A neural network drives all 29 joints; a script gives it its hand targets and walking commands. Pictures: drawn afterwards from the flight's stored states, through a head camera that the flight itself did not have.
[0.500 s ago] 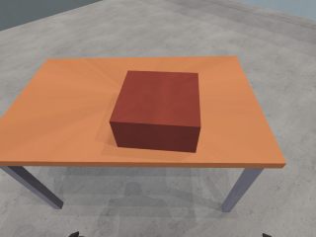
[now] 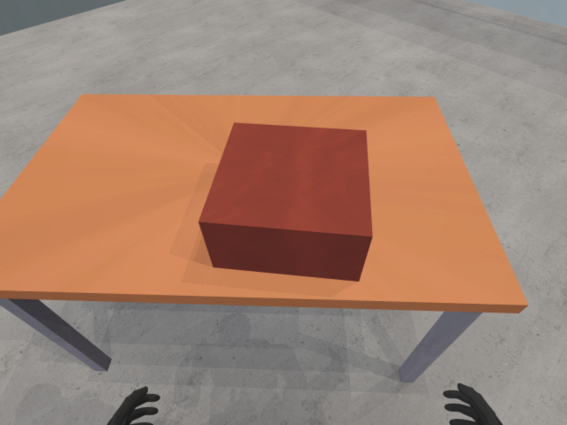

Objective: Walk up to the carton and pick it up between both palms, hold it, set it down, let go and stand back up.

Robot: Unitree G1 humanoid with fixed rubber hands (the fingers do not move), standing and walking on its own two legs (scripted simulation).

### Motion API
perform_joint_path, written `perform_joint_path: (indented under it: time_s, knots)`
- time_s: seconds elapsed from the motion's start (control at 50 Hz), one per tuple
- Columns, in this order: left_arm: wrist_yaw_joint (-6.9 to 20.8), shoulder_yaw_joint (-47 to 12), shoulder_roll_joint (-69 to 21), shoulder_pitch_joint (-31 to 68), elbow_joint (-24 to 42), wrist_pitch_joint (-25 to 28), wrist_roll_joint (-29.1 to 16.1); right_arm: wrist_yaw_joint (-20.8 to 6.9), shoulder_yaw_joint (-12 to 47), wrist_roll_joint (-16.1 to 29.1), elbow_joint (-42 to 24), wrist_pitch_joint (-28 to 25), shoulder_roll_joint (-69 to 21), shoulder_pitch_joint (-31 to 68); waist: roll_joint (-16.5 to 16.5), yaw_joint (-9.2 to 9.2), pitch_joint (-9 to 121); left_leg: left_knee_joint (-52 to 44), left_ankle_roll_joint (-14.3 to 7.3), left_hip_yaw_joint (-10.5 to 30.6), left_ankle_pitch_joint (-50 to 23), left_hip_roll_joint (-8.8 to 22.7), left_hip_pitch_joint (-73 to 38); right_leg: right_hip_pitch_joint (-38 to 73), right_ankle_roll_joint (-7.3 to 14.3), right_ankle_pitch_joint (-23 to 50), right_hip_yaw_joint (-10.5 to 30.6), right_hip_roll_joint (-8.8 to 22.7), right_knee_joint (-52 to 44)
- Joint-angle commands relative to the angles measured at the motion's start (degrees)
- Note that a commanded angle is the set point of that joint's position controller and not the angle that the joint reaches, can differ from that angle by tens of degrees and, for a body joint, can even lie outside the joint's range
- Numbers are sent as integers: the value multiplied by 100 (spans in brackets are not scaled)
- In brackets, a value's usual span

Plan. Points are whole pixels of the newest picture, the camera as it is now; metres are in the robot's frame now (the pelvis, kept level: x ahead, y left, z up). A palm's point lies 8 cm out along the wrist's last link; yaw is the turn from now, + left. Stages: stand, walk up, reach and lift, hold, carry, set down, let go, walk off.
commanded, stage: walk up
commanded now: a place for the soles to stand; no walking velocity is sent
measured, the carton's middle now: (292, 196) +0.53 +0.02 -0.04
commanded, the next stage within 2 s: reach and lift in 1.74 s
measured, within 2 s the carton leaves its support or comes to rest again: neither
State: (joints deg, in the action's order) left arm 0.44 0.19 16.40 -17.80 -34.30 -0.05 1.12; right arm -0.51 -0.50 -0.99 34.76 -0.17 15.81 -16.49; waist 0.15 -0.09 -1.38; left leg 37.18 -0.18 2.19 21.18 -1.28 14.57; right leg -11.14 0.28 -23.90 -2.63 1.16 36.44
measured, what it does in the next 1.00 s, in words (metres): stands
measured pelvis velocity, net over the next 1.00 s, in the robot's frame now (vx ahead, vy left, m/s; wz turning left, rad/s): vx -0.04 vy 0.02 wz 0.03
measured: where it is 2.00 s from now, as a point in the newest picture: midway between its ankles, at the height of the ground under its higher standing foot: outside the picture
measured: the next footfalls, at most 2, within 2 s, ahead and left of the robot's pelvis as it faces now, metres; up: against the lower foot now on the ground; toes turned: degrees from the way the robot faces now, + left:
none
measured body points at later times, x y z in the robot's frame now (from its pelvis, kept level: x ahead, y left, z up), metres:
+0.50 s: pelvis -0.02 +0.01 +0.00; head -0.01 +0.01 +0.45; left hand +0.09 +0.28 -0.09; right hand +0.11 -0.25 -0.10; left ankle -0.01 +0.12 -0.72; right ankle -0.05 -0.11 -0.72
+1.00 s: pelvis -0.04 +0.02 +0.01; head -0.04 +0.02 +0.46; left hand +0.04 +0.29 -0.10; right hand +0.08 -0.24 -0.10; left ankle -0.01 +0.12 -0.72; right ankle -0.05 -0.11 -0.72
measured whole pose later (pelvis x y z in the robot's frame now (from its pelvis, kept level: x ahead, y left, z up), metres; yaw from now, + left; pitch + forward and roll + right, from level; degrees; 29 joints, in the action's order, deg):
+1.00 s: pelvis -0.04 +0.02 +0.01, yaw +2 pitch -1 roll -1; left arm 0.2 1.1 15.9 -21.2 -37.1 0.4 1.0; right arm -1.0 -1.1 -0.5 37.6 0.4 15.3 -16.9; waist -0.2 -0.1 -0.8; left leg 33.8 -1.6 3.0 15.6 -2.8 16.7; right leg -12.4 -1.4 -18.7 -3.6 2.8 32.6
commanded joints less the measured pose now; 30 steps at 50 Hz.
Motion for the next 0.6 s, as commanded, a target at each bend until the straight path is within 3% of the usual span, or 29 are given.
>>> perform_joint_path:
  time_s: [0.0, 0.08, 0.1, 0.18, 0.24, 0.26, 0.3, 0.36, 0.44, 0.46, 0.54, 0.58]
  knots:
    - [-14, 223, 766, -116, 461, 70, -17, 24, -290, -7, -447, -90, 939, -15, -237, 8, 150, -505, -396, 592, -2689, 606, -142, 16, 193, 2138, 366, 442, -289]
    - [-36, 229, 712, -145, 434, 64, 28, 40, -250, 19, -509, -78, 852, 79, -219, -45, 275, -628, -512, 784, -2491, 680, 105, 238, 144, 1881, 352, 345, -220]
    - [-32, 226, 717, -193, 400, 75, 9, 26, -269, 45, -527, -76, 884, 81, -277, -79, 224, -620, -401, 725, -2438, 585, 120, 266, 167, 1912, 341, 389, -303]
    - [-39, 265, 891, -117, 393, 70, 20, 16, -228, 22, -504, -48, 742, 82, 169, -14, -58, -418, -255, 378, -1750, 380, 185, -44, 318, 1552, 675, 631, -731]
    - [-12, 246, 868, -60, 393, 33, -6, -6, -231, -12, -502, -69, 736, 65, -94, 3, -113, -536, -232, 405, -1418, 348, 88, -192, 344, 1217, 694, 664, -823]
    - [-38, 246, 890, 27, 454, 60, -19, 1, -203, 67, -415, -18, 755, 162, -174, 32, -222, -621, -220, 460, -1941, 374, 102, -304, 278, 1684, 680, 710, -898]
    - [-51, 236, 849, 36, 515, 102, -27, -4, -215, 62, -394, -17, 770, 145, 53, 22, -10, -645, -218, 493, -2402, 390, 16, -41, 229, 2093, 491, 608, -771]
    - [-92, 254, 900, -186, 454, 124, -9, 0, -202, 64, -327, -16, 721, 113, 40, 6, 433, -586, -222, 433, -2364, 367, -218, 126, 228, 2096, 499, 621, -723]
    - [-84, 256, 781, -61, 500, 84, -14, -11, -239, 33, -249, 33, 807, 106, -49, 37, 128, -735, -241, 497, -1950, 369, -76, -104, 224, 1518, 472, 620, -851]
    - [-75, 265, 752, -62, 488, 77, -32, -8, -226, 55, -241, 40, 841, 125, 67, 8, 218, -796, -274, 544, -1855, 389, -80, -63, 206, 1451, 385, 550, -795]
    - [-86, 273, 730, -142, 406, 46, 15, -17, -181, 88, -213, 13, 656, 211, -93, -42, 6, -1152, -281, 747, -1059, 473, 373, 10, 166, 678, 329, 488, -903]
    - [-70, 250, 740, -205, 381, 72, 14, -28, -208, 38, -195, 10, 765, 163, -5, -72, -152, -1164, -245, 764, -926, 423, 414, -124, 194, 613, 387, 516, -930]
